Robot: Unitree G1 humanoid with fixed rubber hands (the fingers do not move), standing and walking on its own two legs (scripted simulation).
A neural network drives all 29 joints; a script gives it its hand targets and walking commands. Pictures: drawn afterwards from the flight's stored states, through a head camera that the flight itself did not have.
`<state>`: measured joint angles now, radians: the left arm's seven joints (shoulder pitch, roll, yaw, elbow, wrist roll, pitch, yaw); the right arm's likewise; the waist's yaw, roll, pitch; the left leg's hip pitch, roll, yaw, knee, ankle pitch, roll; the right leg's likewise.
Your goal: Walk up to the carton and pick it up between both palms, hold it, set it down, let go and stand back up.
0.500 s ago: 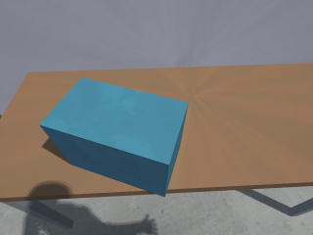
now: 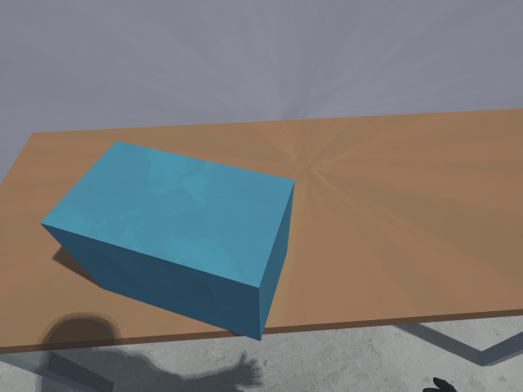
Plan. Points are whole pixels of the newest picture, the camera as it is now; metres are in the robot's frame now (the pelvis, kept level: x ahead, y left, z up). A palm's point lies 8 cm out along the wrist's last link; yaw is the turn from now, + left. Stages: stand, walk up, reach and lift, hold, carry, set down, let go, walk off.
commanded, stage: walk up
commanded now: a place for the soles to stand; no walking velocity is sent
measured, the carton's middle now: (188, 240) +0.35 +0.13 +0.04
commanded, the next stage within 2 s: reach and lift in 1.90 s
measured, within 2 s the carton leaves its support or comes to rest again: neither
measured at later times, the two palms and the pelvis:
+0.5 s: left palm out of the picture +0.06 +0.38 -0.11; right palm out of the picture +0.10 -0.23 -0.11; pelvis +0.00 +0.07 +0.00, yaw +1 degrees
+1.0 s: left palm out of the picture +0.04 +0.38 -0.09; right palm out of the picture +0.08 -0.22 -0.13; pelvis -0.02 +0.07 +0.00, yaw +3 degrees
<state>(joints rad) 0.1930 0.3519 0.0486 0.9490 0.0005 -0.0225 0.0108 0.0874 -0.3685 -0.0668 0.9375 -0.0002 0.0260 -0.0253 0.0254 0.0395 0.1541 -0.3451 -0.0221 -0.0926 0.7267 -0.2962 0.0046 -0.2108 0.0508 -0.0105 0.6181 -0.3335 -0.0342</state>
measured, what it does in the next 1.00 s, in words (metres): steps on the spot: left foot, then right foot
